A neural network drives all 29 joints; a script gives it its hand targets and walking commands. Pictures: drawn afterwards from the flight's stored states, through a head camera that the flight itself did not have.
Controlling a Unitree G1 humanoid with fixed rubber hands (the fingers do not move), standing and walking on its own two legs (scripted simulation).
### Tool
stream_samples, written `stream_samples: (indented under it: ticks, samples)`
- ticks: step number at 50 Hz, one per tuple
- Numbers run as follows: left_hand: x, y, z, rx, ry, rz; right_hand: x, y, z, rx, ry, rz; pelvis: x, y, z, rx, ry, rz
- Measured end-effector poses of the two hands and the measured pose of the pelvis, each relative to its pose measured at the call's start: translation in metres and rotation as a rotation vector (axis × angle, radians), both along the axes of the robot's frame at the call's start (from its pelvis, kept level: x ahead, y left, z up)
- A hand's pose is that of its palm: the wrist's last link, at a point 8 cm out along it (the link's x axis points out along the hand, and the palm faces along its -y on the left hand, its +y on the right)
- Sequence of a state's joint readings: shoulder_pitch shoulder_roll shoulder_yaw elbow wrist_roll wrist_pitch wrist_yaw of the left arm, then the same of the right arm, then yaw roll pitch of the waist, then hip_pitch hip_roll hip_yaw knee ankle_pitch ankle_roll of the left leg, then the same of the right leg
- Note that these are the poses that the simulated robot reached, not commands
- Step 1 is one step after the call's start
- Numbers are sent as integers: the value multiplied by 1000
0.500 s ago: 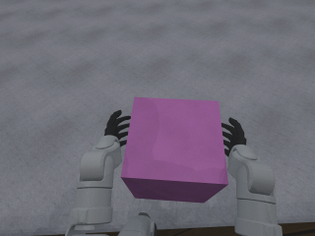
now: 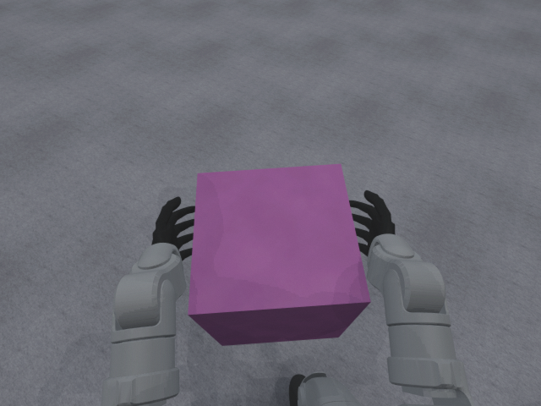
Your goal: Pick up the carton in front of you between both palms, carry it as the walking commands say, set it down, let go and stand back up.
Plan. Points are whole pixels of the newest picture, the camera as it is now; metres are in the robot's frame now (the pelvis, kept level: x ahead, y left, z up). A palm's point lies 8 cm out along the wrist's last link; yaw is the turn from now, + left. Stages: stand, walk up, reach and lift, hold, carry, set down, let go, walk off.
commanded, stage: carry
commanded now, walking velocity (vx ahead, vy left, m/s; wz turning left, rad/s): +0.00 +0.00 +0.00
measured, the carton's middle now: (275, 264) +0.33 -0.02 +0.00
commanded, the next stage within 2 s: none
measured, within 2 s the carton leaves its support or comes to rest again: neither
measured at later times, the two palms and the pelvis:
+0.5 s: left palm (189, 186) +0.52 +0.14 -0.01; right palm (337, 185) +0.51 -0.16 -0.01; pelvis +0.21 -0.01 -0.08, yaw -2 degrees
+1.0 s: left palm (181, 164) +0.53 +0.15 +0.04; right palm (337, 165) +0.52 -0.15 +0.04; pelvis +0.21 +0.01 -0.07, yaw -3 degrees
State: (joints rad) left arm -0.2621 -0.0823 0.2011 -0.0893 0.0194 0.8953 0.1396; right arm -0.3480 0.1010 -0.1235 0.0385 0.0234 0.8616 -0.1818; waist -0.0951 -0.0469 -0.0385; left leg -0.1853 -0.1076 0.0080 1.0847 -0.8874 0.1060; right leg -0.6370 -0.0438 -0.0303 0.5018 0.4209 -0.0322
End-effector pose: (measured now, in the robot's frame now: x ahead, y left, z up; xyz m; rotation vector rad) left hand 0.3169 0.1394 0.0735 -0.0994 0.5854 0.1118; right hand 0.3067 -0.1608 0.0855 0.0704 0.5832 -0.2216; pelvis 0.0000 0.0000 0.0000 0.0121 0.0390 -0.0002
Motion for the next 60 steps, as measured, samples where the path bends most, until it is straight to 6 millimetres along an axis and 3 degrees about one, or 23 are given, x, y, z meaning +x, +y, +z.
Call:
stream_samples:
  ticks: [3,6,10,14,19,25,30,35,60]
  samples:
    - [56,-11,-17,19,-65,13,59,-11,-23,2,-66,31,60,-13,-42,30,-36,4]
    - [99,-15,-41,65,-53,23,110,-15,-55,24,-58,63,94,-17,-70,-1,-5,-17]
    - [125,-12,-79,51,52,60,142,-12,-95,56,45,70,121,-23,-79,-20,19,-18]
    - [141,-7,-99,26,106,97,160,-7,-120,106,98,49,147,-22,-80,-24,25,-18]
    - [174,-4,-103,-2,76,72,184,-3,-122,81,68,32,179,-15,-85,-29,17,-23]
    - [205,-1,-85,8,49,23,207,0,-97,16,43,29,207,-9,-79,-5,10,-27]
    - [222,-1,-53,37,-11,-8,219,-1,-67,6,-15,22,218,-1,-76,-10,6,-37]
    - [225,0,-33,51,-17,-25,219,1,-48,2,-20,16,222,4,-74,-12,-5,-44]
    - [207,9,-25,47,53,-11,204,9,-39,19,49,16,199,11,-70,-13,-20,-43]
